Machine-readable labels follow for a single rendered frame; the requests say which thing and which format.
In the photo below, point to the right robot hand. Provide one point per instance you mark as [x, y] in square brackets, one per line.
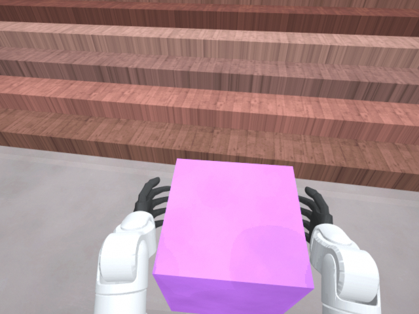
[318, 215]

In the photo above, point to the carton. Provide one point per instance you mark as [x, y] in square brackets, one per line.
[232, 240]

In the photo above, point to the left robot forearm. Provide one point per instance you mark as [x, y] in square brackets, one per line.
[123, 266]

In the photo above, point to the right robot forearm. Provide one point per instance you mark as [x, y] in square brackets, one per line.
[350, 281]

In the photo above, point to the left robot hand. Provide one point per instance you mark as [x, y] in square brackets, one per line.
[146, 202]

